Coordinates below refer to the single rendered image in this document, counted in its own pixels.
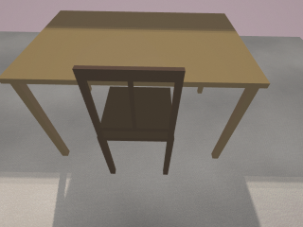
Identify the table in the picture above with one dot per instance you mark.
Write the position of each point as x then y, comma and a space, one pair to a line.
206, 44

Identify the chair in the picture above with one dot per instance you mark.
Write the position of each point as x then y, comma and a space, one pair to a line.
142, 114

